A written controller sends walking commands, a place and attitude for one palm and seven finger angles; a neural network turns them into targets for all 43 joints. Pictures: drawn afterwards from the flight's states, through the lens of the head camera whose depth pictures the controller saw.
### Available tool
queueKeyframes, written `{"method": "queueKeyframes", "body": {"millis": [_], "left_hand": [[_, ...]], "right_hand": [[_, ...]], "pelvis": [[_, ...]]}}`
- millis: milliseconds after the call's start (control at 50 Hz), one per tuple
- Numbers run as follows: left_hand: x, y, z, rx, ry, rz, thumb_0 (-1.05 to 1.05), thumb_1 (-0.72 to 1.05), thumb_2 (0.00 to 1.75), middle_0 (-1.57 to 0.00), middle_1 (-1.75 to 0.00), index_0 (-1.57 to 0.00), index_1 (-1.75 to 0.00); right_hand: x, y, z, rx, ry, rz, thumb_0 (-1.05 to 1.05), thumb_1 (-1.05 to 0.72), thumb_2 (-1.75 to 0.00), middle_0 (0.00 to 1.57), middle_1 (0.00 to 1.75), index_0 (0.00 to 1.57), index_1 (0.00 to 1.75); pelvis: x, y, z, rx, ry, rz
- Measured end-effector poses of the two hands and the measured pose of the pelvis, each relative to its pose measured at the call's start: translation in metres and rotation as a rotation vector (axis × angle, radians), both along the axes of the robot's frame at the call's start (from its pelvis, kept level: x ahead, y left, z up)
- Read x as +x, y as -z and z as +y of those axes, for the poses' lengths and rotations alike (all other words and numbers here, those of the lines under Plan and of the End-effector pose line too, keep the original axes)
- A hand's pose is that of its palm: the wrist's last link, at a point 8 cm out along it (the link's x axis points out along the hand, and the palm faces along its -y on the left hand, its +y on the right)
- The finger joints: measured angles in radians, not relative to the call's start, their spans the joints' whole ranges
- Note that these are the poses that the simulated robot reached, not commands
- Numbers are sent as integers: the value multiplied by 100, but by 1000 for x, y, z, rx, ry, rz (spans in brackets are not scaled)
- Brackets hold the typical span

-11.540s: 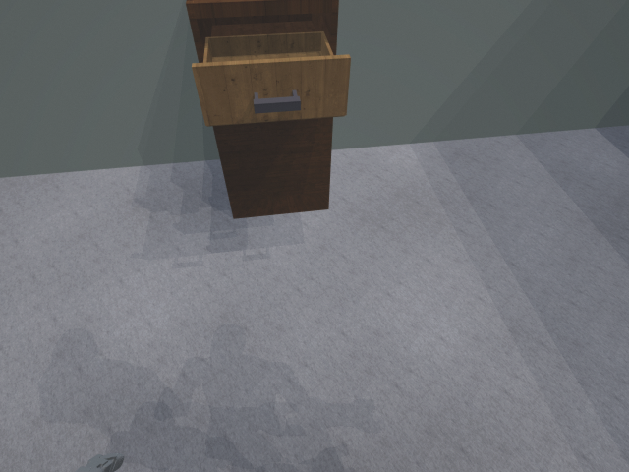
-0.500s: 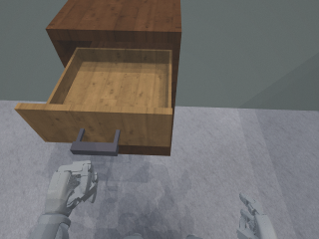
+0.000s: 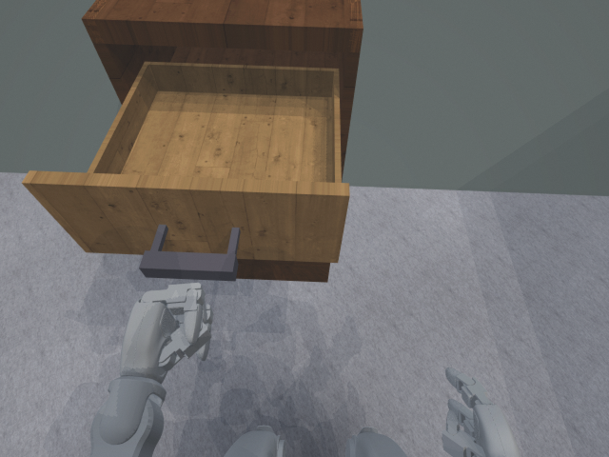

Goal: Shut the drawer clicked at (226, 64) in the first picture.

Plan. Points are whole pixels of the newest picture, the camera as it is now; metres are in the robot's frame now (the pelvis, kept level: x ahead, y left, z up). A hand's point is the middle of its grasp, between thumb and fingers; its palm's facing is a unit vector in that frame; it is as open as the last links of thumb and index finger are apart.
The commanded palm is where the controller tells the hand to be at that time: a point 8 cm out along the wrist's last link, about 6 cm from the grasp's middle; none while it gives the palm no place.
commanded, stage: bring the fist close to the handle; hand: left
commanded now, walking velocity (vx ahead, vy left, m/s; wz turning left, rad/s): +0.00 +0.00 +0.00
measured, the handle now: (194, 250) +0.36 +0.17 +0.05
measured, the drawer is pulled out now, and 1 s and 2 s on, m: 0.30 0.26 0.13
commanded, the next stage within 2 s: push the drawer shut in 0.20 s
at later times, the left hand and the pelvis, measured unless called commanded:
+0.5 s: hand (209, 318) +0.27 +0.13 +0.05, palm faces -0.01 -1.00 -0.04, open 3.3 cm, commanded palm +0.26 +0.19 +0.05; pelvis +0.00 -0.01 +0.00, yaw +1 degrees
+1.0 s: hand (215, 281) +0.32 +0.13 +0.04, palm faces -0.01 -1.00 -0.05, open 2.8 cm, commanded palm +0.32 +0.19 +0.05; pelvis -0.02 -0.02 +0.00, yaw +1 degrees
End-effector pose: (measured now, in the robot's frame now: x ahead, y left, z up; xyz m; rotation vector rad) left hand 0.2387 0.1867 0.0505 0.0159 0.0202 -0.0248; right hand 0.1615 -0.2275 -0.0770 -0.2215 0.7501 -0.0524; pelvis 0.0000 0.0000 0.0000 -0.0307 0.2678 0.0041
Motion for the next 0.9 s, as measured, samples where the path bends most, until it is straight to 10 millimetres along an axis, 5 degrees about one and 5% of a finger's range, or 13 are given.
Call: {"method": "queueKeyframes", "body": {"millis": [380, 900], "left_hand": [[2, -2, -4, 17, -20, -7, 1, 90, 90, -140, -160, -140, -160], [48, 5, 2, 32, -14, -24, -7, 79, 95, -141, -160, -140, -160]], "right_hand": [[-2, -2, -6, -7, 7, 11, 2, -90, -90, 20, 30, 20, 30], [-19, 14, -23, -33, 16, 97, 2, -90, -90, 20, 30, 20, 30]], "pelvis": [[-2, -1, -4, 1, -3, -7], [-12, 1, -15, 3, -22, 0]]}}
